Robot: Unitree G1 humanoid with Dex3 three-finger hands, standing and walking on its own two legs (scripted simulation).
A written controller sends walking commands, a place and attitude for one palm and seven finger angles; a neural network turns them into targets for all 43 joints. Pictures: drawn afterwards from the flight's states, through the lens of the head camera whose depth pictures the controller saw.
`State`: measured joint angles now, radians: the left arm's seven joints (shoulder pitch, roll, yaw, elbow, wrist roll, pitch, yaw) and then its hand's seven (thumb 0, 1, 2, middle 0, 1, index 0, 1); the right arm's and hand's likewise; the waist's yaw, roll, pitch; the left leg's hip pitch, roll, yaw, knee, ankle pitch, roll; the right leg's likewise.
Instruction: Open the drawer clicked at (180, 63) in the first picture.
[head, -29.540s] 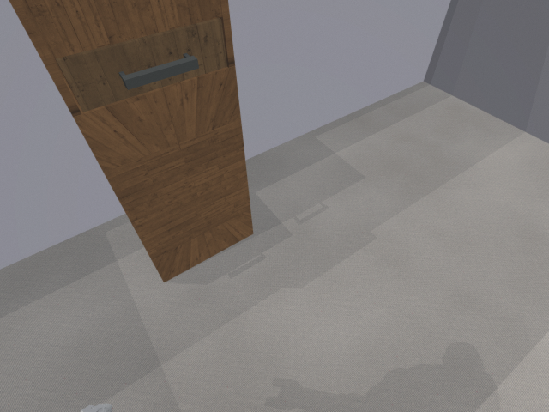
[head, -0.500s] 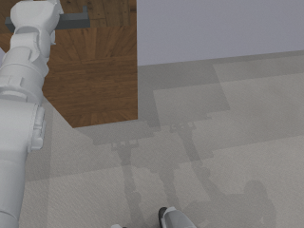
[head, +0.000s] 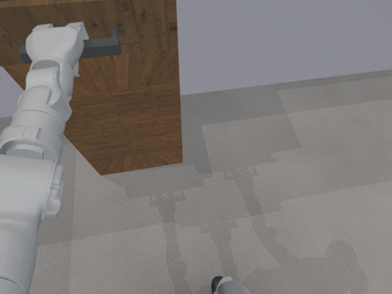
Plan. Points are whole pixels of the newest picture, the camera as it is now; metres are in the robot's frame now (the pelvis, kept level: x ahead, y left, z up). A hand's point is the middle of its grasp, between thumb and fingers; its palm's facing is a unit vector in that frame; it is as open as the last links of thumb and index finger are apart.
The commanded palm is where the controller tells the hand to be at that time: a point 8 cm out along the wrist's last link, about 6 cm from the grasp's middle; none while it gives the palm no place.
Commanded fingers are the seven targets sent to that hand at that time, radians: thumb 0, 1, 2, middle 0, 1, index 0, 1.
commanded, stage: pull the drawer open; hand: left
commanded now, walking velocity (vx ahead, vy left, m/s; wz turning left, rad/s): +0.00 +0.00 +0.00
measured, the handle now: (73, 43) +0.61 +0.17 +0.12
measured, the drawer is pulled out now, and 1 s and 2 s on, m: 0.06 0.06 0.06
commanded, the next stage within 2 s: none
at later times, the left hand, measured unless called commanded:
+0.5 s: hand (71, 65) +0.57 +0.18 +0.10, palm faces -0.04 -0.02 -1.00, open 5.6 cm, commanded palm +0.56 +0.17 +0.14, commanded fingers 0.00 0.90 0.90 -0.40 -1.35 -0.40 -1.35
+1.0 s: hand (70, 69) +0.56 +0.18 +0.10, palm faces -0.05 -0.02 -1.00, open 5.6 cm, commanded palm +0.57 +0.17 +0.14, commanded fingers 0.00 0.90 0.90 -0.40 -1.35 -0.40 -1.35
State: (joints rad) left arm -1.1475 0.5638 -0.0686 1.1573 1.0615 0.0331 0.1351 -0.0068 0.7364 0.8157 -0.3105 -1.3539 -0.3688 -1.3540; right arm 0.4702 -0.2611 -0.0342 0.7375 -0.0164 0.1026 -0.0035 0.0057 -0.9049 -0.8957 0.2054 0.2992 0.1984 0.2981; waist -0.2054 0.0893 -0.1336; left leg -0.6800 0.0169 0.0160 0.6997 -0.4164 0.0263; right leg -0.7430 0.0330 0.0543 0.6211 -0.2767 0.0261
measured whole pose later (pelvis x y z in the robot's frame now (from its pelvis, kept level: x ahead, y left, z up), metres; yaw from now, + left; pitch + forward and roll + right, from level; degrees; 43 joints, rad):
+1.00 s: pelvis -0.01 +0.00 -0.01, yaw +2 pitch +24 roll -2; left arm -1.30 0.56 -0.10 1.33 1.10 -0.01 0.17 0.00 0.72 0.83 -0.36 -1.35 -0.40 -1.35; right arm 0.39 -0.27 -0.02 0.72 -0.03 0.05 -0.01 0.00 -0.90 -0.90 0.21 0.30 0.20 0.30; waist -0.24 0.08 -0.13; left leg -0.74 0.00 -0.02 0.74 -0.41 0.02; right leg -0.79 0.01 0.02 0.66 -0.29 0.02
